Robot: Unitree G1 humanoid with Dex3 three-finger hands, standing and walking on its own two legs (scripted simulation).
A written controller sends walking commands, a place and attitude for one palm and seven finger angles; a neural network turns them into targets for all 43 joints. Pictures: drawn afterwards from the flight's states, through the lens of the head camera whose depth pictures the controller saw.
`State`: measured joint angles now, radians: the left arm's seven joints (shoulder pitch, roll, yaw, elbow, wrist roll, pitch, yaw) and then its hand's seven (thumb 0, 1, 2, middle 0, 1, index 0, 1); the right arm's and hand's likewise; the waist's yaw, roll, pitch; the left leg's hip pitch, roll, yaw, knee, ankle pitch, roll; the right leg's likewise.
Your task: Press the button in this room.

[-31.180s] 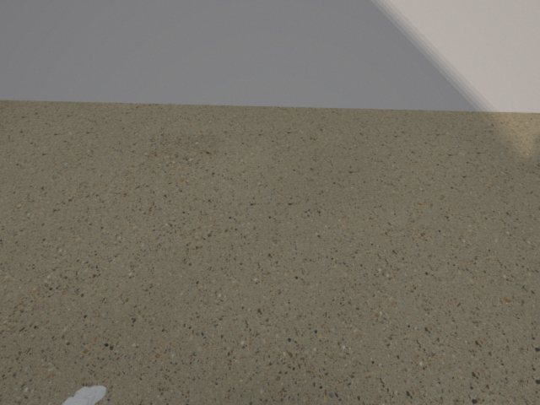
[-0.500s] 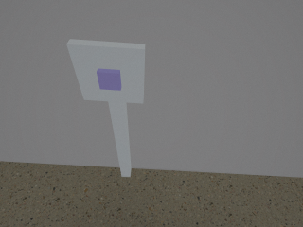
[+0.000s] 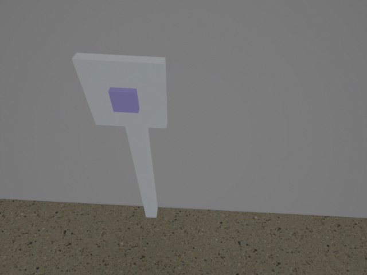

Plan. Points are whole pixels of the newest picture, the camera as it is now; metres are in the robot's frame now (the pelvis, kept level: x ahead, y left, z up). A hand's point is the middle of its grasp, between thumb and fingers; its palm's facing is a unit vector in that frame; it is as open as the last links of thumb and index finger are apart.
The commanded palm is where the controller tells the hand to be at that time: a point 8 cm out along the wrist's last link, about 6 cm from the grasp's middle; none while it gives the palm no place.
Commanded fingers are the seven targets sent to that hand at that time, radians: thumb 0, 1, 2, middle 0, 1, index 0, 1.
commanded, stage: come to a stop and stand still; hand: left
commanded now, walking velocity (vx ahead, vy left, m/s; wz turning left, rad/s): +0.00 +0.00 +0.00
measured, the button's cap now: (125, 99) +0.51 +0.20 +0.10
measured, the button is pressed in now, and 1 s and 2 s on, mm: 0 0 0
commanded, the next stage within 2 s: look again from close up in 0.06 s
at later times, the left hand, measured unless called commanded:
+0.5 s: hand out of the picture -0.02 +0.19 -0.17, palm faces +0.02 -0.97 -0.24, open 7.4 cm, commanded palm none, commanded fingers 0.00 0.90 0.90 -0.20 -0.30 -0.20 -0.30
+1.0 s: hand out of the picture -0.02 +0.14 -0.18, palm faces +0.05 -0.99 -0.16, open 7.4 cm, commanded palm none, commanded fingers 0.00 0.90 0.90 -0.20 -0.30 -0.20 -0.30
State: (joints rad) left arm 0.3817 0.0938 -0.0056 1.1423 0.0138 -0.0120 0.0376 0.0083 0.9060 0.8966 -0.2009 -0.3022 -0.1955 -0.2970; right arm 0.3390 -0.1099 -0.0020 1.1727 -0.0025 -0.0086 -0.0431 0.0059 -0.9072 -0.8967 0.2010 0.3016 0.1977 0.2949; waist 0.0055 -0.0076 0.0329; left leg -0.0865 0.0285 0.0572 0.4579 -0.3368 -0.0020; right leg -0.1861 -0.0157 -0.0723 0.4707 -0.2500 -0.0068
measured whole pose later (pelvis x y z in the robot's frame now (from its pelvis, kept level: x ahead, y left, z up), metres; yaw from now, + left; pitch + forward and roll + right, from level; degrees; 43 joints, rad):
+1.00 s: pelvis +0.00 -0.01 -0.01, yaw +0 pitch +0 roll +0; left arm 0.33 0.12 0.01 1.12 0.02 -0.02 0.01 0.01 0.91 0.90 -0.20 -0.30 -0.20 -0.30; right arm 0.35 -0.13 0.00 1.12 -0.02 -0.01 -0.02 0.01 -0.91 -0.90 0.20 0.30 0.20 0.29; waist 0.01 0.01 0.03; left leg -0.17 0.04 0.05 0.57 -0.40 0.00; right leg -0.27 -0.01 -0.08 0.60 -0.32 -0.03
